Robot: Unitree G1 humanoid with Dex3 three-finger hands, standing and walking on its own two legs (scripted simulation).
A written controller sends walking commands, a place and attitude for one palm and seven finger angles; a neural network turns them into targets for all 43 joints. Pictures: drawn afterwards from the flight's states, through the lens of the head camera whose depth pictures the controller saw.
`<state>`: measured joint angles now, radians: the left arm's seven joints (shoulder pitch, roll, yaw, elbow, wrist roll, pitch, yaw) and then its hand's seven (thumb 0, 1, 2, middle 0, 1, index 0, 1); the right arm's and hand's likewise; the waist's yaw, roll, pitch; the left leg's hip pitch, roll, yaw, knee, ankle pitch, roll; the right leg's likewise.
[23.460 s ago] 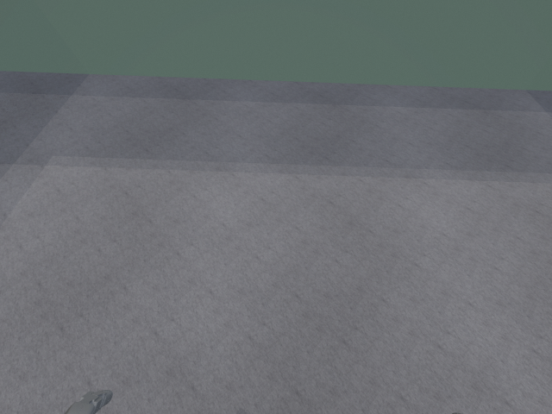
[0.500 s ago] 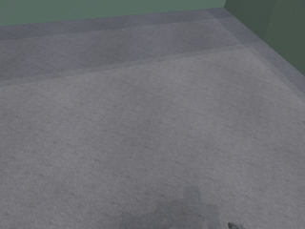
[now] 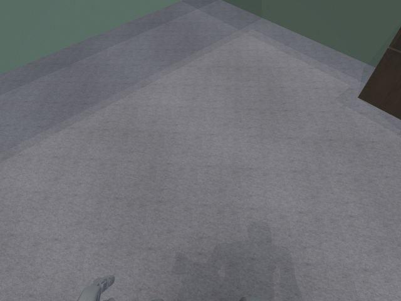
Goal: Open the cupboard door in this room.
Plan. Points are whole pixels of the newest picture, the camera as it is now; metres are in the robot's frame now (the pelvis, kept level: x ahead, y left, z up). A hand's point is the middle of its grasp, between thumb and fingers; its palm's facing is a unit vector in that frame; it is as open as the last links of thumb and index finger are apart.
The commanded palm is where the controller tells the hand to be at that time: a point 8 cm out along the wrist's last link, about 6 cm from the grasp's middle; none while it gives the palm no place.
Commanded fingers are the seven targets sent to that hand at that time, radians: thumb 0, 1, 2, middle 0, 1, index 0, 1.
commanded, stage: turn or walk to find it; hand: left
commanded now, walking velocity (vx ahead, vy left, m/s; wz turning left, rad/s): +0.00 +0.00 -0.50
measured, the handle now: out of the picture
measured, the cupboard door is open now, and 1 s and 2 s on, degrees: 0 0 0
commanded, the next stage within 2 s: none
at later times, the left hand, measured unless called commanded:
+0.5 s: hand out of the picture +0.08 +0.18 -0.14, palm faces -0.13 -0.96 -0.24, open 7.4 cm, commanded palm none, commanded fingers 0.00 0.90 0.90 -0.20 -0.30 -0.20 -0.30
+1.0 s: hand (156, 233) +0.29 +0.14 -0.16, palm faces -0.46 -0.87 -0.19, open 7.4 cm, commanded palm none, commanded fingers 0.00 0.90 0.90 -0.20 -0.30 -0.20 -0.30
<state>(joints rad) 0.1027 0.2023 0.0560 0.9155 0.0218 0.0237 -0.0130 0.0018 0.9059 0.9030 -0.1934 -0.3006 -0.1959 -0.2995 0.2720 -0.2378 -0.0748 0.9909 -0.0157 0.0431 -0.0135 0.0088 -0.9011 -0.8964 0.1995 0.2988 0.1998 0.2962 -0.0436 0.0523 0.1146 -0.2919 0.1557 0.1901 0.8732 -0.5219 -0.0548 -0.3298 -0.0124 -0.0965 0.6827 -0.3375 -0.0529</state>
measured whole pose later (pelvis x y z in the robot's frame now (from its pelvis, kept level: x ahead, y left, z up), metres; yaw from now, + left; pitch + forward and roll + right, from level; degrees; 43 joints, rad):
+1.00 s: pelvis +0.13 -0.01 +0.01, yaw -29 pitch +1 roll -1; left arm 0.17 0.25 0.09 0.98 0.03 0.05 -0.04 0.00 0.91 0.90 -0.19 -0.30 -0.19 -0.30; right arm 0.47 -0.14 -0.02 1.05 -0.03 -0.06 -0.03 0.01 -0.90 -0.90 0.20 0.30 0.20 0.30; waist -0.02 -0.03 0.05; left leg 0.07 0.05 0.23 0.34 -0.41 0.00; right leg -0.67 -0.06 -0.05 1.10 -0.17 0.02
